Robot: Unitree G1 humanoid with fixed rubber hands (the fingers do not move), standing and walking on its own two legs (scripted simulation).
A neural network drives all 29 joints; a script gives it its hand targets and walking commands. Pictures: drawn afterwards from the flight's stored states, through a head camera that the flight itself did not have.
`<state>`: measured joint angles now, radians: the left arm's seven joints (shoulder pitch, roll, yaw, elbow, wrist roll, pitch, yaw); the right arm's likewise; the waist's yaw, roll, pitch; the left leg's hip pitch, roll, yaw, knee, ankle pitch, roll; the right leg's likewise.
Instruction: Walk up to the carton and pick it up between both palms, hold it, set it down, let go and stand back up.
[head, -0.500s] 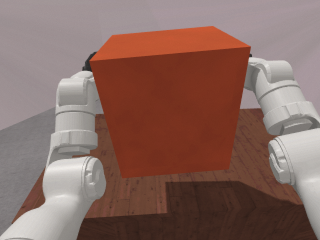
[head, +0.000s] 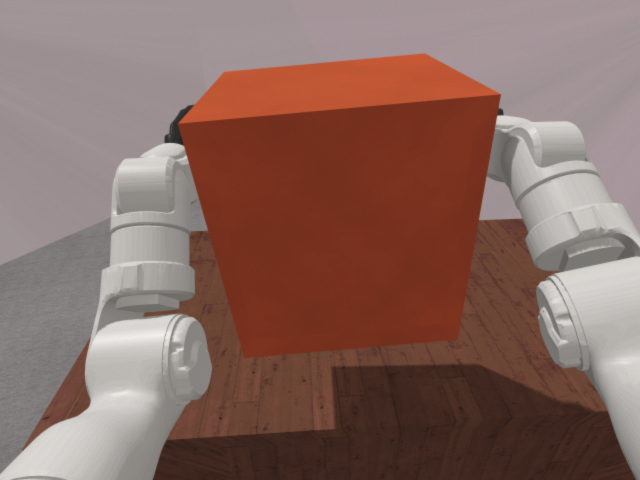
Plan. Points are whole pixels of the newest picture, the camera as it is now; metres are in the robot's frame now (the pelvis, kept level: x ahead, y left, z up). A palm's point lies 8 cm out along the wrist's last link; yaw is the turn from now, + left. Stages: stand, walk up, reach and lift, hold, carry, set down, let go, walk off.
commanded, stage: hold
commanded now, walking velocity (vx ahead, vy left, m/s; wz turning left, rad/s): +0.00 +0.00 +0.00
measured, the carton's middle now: (337, 201) +0.36 -0.01 +0.27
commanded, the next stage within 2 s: none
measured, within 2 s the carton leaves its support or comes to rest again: neither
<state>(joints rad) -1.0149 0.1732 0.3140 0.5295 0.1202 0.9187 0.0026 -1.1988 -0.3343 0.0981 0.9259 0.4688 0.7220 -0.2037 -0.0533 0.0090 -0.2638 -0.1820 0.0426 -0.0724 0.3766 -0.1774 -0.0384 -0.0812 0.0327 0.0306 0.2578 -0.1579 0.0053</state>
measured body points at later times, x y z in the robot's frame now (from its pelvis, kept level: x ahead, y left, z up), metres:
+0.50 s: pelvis -0.01 +0.00 +0.00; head -0.12 +0.02 +0.44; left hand +0.37 +0.17 +0.32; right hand +0.37 -0.18 +0.34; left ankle +0.02 +0.14 -0.75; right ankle -0.01 -0.13 -0.75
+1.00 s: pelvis -0.01 +0.00 +0.00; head -0.12 +0.02 +0.44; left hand +0.37 +0.17 +0.32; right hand +0.37 -0.18 +0.34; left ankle +0.02 +0.14 -0.75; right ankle -0.01 -0.13 -0.75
